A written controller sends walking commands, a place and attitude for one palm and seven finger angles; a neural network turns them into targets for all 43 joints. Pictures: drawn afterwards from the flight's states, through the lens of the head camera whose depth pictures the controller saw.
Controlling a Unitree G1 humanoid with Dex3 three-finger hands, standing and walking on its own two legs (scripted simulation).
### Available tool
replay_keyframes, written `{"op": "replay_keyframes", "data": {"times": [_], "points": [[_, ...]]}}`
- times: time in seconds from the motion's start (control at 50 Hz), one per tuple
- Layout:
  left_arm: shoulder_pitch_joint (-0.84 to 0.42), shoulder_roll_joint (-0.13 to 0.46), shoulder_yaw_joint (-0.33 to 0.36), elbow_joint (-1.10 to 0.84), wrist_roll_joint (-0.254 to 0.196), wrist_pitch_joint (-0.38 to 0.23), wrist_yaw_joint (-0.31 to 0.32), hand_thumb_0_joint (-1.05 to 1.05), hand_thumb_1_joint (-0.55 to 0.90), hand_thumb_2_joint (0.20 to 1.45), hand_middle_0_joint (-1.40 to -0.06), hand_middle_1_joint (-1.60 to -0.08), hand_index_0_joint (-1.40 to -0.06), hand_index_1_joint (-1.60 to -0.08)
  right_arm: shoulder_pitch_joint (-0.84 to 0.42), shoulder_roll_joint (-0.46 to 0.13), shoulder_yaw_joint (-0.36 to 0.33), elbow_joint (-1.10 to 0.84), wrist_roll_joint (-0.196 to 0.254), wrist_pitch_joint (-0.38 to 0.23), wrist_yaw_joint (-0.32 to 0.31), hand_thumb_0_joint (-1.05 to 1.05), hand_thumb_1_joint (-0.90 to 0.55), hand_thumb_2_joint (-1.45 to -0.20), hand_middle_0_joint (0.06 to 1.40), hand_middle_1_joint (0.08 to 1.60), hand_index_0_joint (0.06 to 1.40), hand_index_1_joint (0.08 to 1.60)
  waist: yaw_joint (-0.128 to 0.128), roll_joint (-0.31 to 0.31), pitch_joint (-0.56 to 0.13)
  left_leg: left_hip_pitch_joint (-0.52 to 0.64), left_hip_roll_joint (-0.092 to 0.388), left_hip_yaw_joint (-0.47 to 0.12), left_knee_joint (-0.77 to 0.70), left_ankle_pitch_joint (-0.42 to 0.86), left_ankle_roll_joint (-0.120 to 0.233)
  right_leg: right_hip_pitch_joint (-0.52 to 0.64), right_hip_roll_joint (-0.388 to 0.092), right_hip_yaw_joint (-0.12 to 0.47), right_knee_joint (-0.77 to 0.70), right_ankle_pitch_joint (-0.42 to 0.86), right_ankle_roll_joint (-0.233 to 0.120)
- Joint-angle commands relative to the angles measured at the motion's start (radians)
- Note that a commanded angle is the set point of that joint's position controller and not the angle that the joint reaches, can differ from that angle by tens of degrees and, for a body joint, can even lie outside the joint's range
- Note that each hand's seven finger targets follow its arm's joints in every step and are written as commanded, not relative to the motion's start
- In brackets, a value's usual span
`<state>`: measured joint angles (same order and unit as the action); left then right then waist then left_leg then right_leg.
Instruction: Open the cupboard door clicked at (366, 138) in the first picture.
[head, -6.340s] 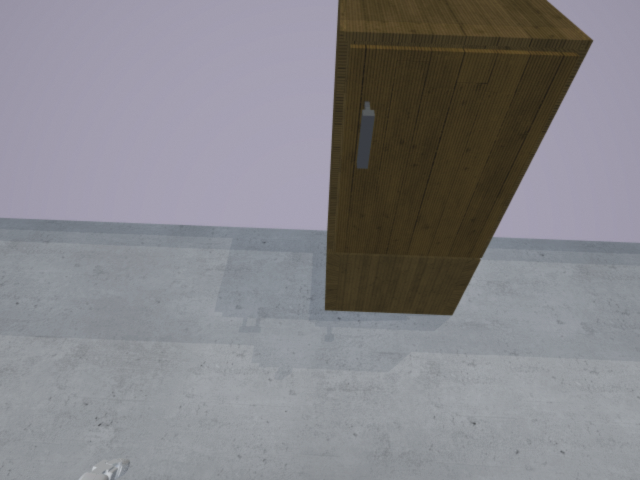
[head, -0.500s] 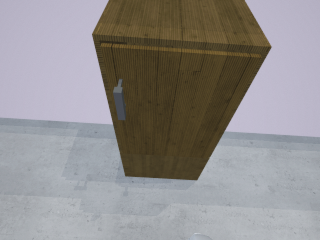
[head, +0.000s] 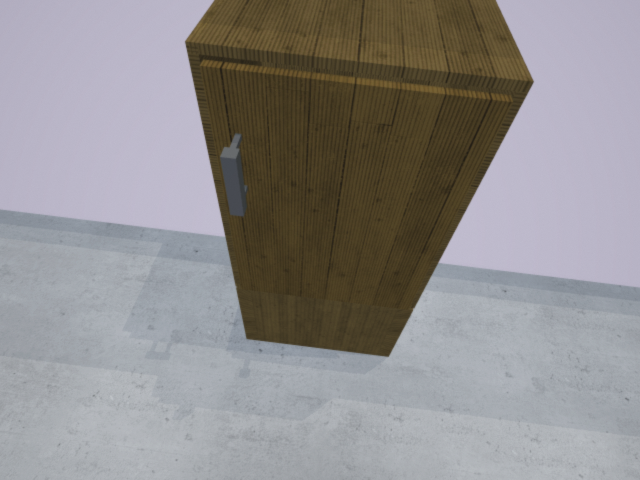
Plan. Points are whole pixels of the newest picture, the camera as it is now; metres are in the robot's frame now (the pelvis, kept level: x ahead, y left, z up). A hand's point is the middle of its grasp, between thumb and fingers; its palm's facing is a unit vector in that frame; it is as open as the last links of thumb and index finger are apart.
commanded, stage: come to a stop and stand still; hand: left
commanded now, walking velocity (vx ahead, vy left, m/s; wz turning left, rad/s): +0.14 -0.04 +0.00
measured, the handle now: (237, 175) +0.55 +0.19 +0.02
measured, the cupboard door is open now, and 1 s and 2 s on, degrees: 0 0 0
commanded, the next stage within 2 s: look again from close up in 0.52 s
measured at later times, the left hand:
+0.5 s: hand out of the picture +0.02 +0.21 -0.17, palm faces -0.05 -0.99 -0.13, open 7.4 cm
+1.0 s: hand out of the picture +0.01 +0.15 -0.16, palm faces -0.03 -0.98 -0.21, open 7.3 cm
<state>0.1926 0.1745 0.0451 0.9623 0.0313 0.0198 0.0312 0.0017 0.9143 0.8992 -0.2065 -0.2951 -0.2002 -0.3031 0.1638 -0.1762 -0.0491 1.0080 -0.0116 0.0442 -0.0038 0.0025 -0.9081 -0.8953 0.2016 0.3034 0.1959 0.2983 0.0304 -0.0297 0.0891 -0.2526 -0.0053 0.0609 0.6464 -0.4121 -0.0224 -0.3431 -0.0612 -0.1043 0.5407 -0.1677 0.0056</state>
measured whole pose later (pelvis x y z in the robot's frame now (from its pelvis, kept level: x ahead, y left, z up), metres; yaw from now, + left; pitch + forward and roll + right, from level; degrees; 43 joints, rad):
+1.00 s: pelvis +0.01 -0.01 +0.01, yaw -2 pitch -1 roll +1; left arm 0.30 0.13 -0.02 1.12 0.02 -0.02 0.03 0.01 0.92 0.90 -0.20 -0.29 -0.19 -0.30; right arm 0.28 -0.18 0.00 1.09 -0.02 -0.02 -0.02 0.03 -0.93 -0.89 0.20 0.30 0.20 0.30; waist -0.01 0.04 0.02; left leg -0.18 0.00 0.11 0.50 -0.31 0.03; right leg -0.19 -0.05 -0.03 0.54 -0.33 0.02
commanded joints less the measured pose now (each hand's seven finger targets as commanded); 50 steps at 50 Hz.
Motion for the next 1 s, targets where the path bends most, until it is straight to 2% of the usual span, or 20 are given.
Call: {"op": "replay_keyframes", "data": {"times": [0.0, 0.02, 0.04, 0.08, 0.12, 0.2, 0.28, 0.38, 0.54, 0.56, 0.58, 0.62, 0.66, 0.68, 0.7, 0.72, 0.76, 0.86, 0.9, 0.98], "points": [[-0.009, 0.106, 0.030, -0.071, -0.015, 0.015, 0.006, 0.000, 0.900, 0.900, -0.200, -0.300, -0.200, -0.300, 0.206, -0.120, -0.028, -0.004, -0.012, -0.016, -0.009, 0.000, -0.900, -0.900, 0.200, 0.300, 0.200, 0.300, -0.068, 0.165, -0.056, 0.151, 0.179, -0.225, -0.357, -0.074, 0.091, -0.179, -0.043, 0.115, -0.037, -0.337, -0.009], [-0.028, 0.066, 0.023, -0.076, -0.016, 0.019, 0.002, 0.000, 0.900, 0.900, -0.200, -0.300, -0.200, -0.300, 0.151, -0.169, -0.029, -0.030, -0.021, -0.014, -0.010, 0.000, -0.900, -0.900, 0.200, 0.300, 0.200, 0.300, -0.067, 0.303, 0.006, -0.048, 0.304, -0.361, -0.515, -0.264, 0.159, -0.110, 0.029, 0.017, 0.135, -0.296, 0.025], [-0.028, 0.076, 0.021, -0.059, -0.002, 0.025, 0.006, 0.000, 0.900, 0.900, -0.200, -0.300, -0.200, -0.300, 0.081, -0.153, -0.023, -0.046, -0.021, -0.021, -0.009, 0.000, -0.900, -0.900, 0.200, 0.300, 0.200, 0.300, -0.055, 0.325, 0.039, -0.159, 0.317, -0.393, -0.584, -0.296, 0.184, -0.064, 0.010, 0.088, 0.279, -0.298, 0.015], [0.057, 0.062, 0.019, -0.019, 0.008, 0.023, -0.011, 0.000, 0.900, 0.900, -0.200, -0.300, -0.200, -0.300, 0.053, -0.129, -0.011, -0.051, -0.020, -0.035, -0.020, 0.000, -0.900, -0.900, 0.200, 0.300, 0.200, 0.300, -0.016, 0.114, 0.052, -0.105, 0.279, -0.330, -0.550, -0.200, 0.179, -0.112, 0.027, 0.110, 0.448, -0.237, 0.008], [0.094, 0.049, 0.015, 0.011, 0.006, 0.009, -0.019, 0.000, 0.900, 0.900, -0.200, -0.300, -0.200, -0.300, 0.102, -0.120, -0.009, -0.034, -0.015, -0.052, -0.027, 0.000, -0.900, -0.900, 0.200, 0.300, 0.200, 0.300, -0.027, 0.019, 0.029, 0.042, 0.255, -0.283, -0.521, -0.079, 0.165, -0.199, 0.024, 0.116, 0.498, -0.174, 0.017], [0.085, 0.060, 0.014, 0.022, -0.001, -0.002, -0.021, 0.000, 0.900, 0.900, -0.200, -0.300, -0.200, -0.300, 0.221, -0.091, 0.002, 0.017, -0.010, -0.079, -0.046, 0.000, -0.900, -0.900, 0.200, 0.300, 0.200, 0.300, -0.065, 0.071, -0.030, 0.245, 0.269, -0.253, -0.482, 0.229, 0.144, -0.260, 0.006, 0.142, 0.453, -0.138, 0.038], [0.095, 0.059, 0.013, 0.039, -0.005, 0.015, -0.018, 0.000, 0.900, 0.900, -0.200, -0.300, -0.200, -0.300, 0.283, -0.088, 0.007, 0.057, -0.010, -0.082, -0.065, 0.000, -0.900, -0.900, 0.200, 0.300, 0.200, 0.300, -0.070, 0.119, -0.050, 0.267, 0.298, -0.237, -0.448, 0.470, 0.129, -0.218, 0.005, 0.155, 0.422, -0.161, 0.043], [0.089, 0.034, 0.005, 0.054, -0.006, 0.029, -0.017, 0.000, 0.900, 0.900, -0.200, -0.300, -0.200, -0.300, 0.305, -0.079, 0.010, 0.092, -0.011, -0.077, -0.069, 0.000, -0.900, -0.900, 0.200, 0.300, 0.200, 0.300, -0.065, 0.119, -0.056, 0.233, 0.282, -0.210, -0.446, 0.459, 0.139, -0.166, -0.001, 0.134, 0.361, -0.159, 0.047], [0.049, 0.000, -0.013, 0.072, -0.015, 0.019, -0.006, 0.000, 0.900, 0.900, -0.200, -0.300, -0.200, -0.300, 0.290, -0.058, 0.008, 0.141, -0.015, -0.062, -0.052, 0.000, -0.900, -0.900, 0.200, 0.300, 0.200, 0.300, -0.058, 0.160, -0.007, 0.056, 0.247, -0.204, -0.438, 0.253, 0.156, 0.055, 0.007, 0.066, 0.041, -0.209, 0.022], [0.151, 0.062, -0.036, 0.141, -0.003, -0.013, 0.026, 0.000, 0.900, 0.900, -0.200, -0.300, -0.200, -0.300, 0.161, -0.149, 0.014, 0.080, -0.003, -0.074, -0.028, 0.000, -0.900, -0.900, 0.200, 0.300, 0.200, 0.300, 0.008, 0.085, -0.022, -0.079, 0.223, -0.138, -0.277, 0.301, 0.117, 0.142, -0.035, 0.102, 0.048, -0.064, -0.012], [0.163, 0.078, -0.029, 0.092, -0.007, -0.017, 0.022, 0.000, 0.900, 0.900, -0.200, -0.300, -0.200, -0.300, 0.150, -0.071, 0.021, 0.033, -0.008, -0.063, -0.013, 0.000, -0.900, -0.900, 0.200, 0.300, 0.200, 0.300, 0.017, 0.009, 0.008, -0.161, 0.130, -0.080, -0.270, -0.090, 0.075, 0.117, 0.000, 0.091, -0.073, -0.268, -0.029], [0.126, 0.087, -0.031, 0.076, -0.012, -0.031, 0.016, 0.000, 0.900, 0.900, -0.200, -0.300, -0.200, -0.300, 0.222, -0.021, 0.036, 0.049, -0.014, -0.069, -0.007, 0.000, -0.900, -0.900, 0.200, 0.300, 0.200, 0.300, -0.036, 0.071, -0.006, -0.105, 0.082, -0.078, -0.226, -0.004, 0.059, 0.043, -0.045, 0.160, -0.110, -0.315, -0.072], [0.123, 0.076, -0.032, 0.086, -0.014, -0.035, 0.011, 0.000, 0.900, 0.900, -0.200, -0.300, -0.200, -0.300, 0.263, -0.008, 0.041, 0.058, -0.011, -0.078, -0.003, 0.000, -0.900, -0.900, 0.200, 0.300, 0.200, 0.300, -0.044, 0.220, -0.157, 0.011, 0.106, -0.137, -0.249, 0.226, 0.069, 0.126, -0.021, 0.108, -0.024, -0.101, -0.045], [0.133, 0.064, -0.039, 0.091, -0.018, -0.038, 0.010, 0.000, 0.900, 0.900, -0.200, -0.300, -0.200, -0.300, 0.255, -0.021, 0.040, 0.055, -0.007, -0.084, -0.009, 0.000, -0.900, -0.900, 0.200, 0.300, 0.200, 0.300, -0.035, 0.207, -0.163, 0.019, 0.150, -0.176, -0.283, 0.243, 0.076, 0.124, -0.002, 0.078, -0.010, -0.123, -0.040], [0.113, 0.052, -0.043, 0.096, -0.020, -0.039, 0.009, 0.000, 0.900, 0.900, -0.200, -0.300, -0.200, -0.300, 0.249, -0.049, 0.034, 0.048, -0.005, -0.083, -0.016, 0.000, -0.900, -0.900, 0.200, 0.300, 0.200, 0.300, -0.039, 0.109, -0.111, -0.003, 0.172, -0.189, -0.287, 0.242, 0.089, 0.118, 0.009, 0.060, -0.005, -0.117, -0.033], [0.108, 0.030, -0.048, 0.100, -0.020, -0.040, 0.010, 0.000, 0.900, 0.900, -0.200, -0.300, -0.200, -0.300, 0.237, -0.060, 0.029, 0.045, -0.005, -0.082, -0.019, 0.000, -0.900, -0.900, 0.200, 0.300, 0.200, 0.300, -0.034, 0.017, -0.066, -0.015, 0.166, -0.171, -0.266, 0.258, 0.097, 0.113, 0.005, 0.068, -0.025, -0.079, -0.031], [0.105, 0.027, -0.054, 0.110, -0.020, -0.049, 0.011, 0.000, 0.900, 0.900, -0.200, -0.300, -0.200, -0.300, 0.242, -0.047, 0.037, 0.046, -0.004, -0.082, -0.022, 0.000, -0.900, -0.900, 0.200, 0.300, 0.200, 0.300, -0.042, -0.060, -0.001, -0.016, 0.119, -0.101, -0.222, 0.337, 0.081, 0.098, -0.027, 0.113, -0.060, 0.042, -0.042], [0.122, 0.051, -0.046, 0.107, -0.018, -0.050, 0.011, 0.000, 0.900, 0.900, -0.200, -0.300, -0.200, -0.300, 0.226, -0.040, 0.041, 0.057, -0.003, -0.077, -0.019, 0.000, -0.900, -0.900, 0.200, 0.300, 0.200, 0.300, -0.050, 0.040, 0.028, 0.025, 0.100, -0.069, -0.252, 0.254, 0.066, 0.070, -0.036, 0.137, -0.091, 0.013, -0.039], [0.136, 0.056, -0.047, 0.116, -0.017, -0.052, 0.010, 0.000, 0.900, 0.900, -0.200, -0.300, -0.200, -0.300, 0.207, -0.044, 0.043, 0.064, -0.001, -0.072, -0.019, 0.000, -0.900, -0.900, 0.200, 0.300, 0.200, 0.300, -0.049, -0.022, 0.029, 0.040, 0.098, -0.063, -0.247, 0.223, 0.065, 0.065, -0.046, 0.148, -0.115, 0.006, -0.040], [0.146, 0.060, -0.043, 0.120, -0.017, -0.059, 0.009, 0.000, 0.900, 0.900, -0.200, -0.300, -0.200, -0.300, 0.197, -0.053, 0.044, 0.068, -0.001, -0.075, -0.021, 0.000, -0.900, -0.900, 0.200, 0.300, 0.200, 0.300, -0.051, -0.021, -0.024, 0.087, 0.099, -0.051, -0.239, 0.283, 0.060, 0.101, -0.056, 0.152, -0.116, 0.103, -0.043]]}}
